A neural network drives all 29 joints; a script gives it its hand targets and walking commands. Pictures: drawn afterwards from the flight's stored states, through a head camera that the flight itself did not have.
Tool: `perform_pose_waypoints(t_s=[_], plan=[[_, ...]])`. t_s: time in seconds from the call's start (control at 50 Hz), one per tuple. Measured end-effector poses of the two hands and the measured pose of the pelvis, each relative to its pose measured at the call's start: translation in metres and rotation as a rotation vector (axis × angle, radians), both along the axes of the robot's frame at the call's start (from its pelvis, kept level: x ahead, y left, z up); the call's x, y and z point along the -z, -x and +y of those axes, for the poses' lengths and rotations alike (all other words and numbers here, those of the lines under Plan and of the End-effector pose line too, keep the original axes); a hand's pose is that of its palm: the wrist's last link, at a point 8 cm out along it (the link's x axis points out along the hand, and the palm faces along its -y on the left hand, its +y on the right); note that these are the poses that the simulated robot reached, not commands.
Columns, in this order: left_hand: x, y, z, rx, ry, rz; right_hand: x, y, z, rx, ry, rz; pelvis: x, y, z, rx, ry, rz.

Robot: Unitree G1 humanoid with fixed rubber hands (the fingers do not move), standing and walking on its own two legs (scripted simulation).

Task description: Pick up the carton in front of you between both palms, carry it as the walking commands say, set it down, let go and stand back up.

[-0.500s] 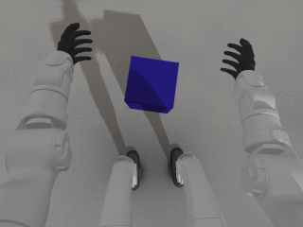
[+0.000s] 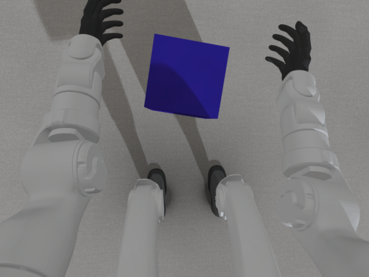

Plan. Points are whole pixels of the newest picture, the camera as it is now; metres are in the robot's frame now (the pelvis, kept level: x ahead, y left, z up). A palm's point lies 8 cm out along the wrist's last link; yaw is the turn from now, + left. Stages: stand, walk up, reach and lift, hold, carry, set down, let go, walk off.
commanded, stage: reach and lift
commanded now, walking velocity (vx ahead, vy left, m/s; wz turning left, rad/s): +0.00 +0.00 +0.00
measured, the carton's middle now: (184, 84) +0.51 +0.00 -0.48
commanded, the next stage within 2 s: none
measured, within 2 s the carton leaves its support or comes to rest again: leaves its support in 1.44 s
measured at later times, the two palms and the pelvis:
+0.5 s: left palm (122, 70) +0.53 +0.18 -0.36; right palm (251, 88) +0.48 -0.19 -0.36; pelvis -0.06 -0.01 -0.20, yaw -1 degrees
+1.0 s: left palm (129, 71) +0.53 +0.17 -0.40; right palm (241, 86) +0.49 -0.17 -0.40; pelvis -0.05 -0.01 -0.23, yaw -1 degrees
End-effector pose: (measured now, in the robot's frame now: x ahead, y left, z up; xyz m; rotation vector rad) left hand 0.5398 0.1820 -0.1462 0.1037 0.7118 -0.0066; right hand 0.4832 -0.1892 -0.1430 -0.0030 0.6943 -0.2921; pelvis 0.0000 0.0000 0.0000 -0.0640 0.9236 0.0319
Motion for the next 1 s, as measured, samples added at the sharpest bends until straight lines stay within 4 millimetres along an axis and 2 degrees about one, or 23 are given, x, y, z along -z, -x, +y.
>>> perform_pose_waypoints(t_s=[0.18,0.32,0.44,0.62,0.72,0.84,1.0], plan=[[0.109,0.014,0.01,-0.037,-0.024,-0.015,0.106,0.004,0.0,-0.021,-0.001,0.003,0.092,0.024,-0.008,0.004,0.001,-0.017],[0.163,0.012,0.007,-0.033,-0.023,-0.033,0.163,0.006,-0.004,-0.014,-0.005,0.0,0.157,0.049,-0.01,0.007,0.004,-0.112],[0.199,0.01,0.0,-0.027,-0.013,-0.003,0.201,0.005,0.0,-0.019,-0.019,0.025,0.191,0.062,-0.009,0.009,0.005,-0.194],[0.259,0.012,-0.003,-0.019,-0.011,0.028,0.26,0.005,0.005,-0.039,-0.024,0.068,0.222,0.064,-0.007,0.014,0.007,-0.273],[0.273,0.01,-0.002,-0.019,-0.017,0.013,0.273,-0.001,0.007,-0.046,-0.019,0.057,0.23,0.058,-0.007,0.015,0.004,-0.316],[0.263,-0.001,-0.004,-0.015,-0.012,-0.019,0.265,-0.014,0.015,-0.061,-0.021,0.026,0.235,0.052,-0.007,0.017,0.004,-0.314],[0.257,0.006,-0.013,-0.002,0.002,0.004,0.259,-0.006,0.02,-0.065,-0.033,0.045,0.231,0.052,-0.008,0.016,0.009,-0.289]])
